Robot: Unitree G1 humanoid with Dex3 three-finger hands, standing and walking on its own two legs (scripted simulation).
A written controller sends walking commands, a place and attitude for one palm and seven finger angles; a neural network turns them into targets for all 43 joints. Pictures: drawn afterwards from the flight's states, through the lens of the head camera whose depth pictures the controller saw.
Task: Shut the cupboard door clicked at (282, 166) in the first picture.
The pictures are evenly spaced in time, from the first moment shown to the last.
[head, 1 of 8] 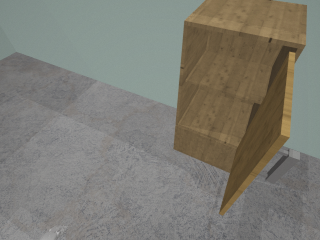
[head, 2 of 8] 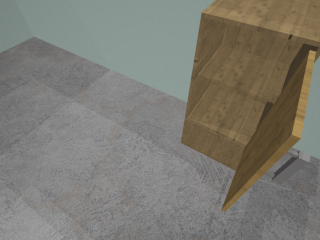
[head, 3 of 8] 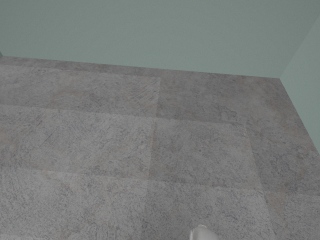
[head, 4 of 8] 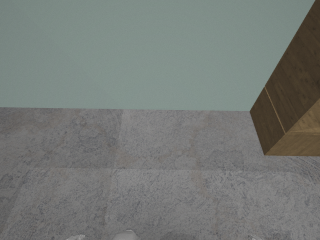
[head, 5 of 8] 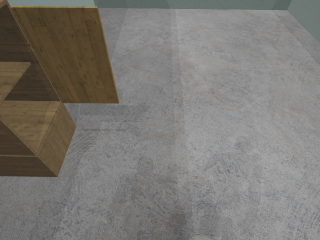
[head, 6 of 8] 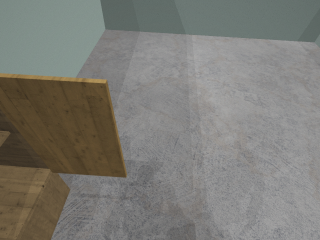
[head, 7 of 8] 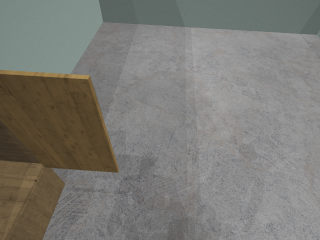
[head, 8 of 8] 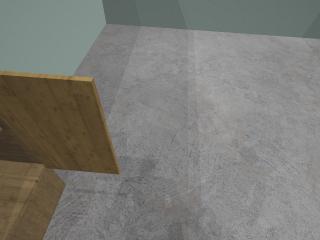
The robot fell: no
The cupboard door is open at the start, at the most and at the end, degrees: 91 91 91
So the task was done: no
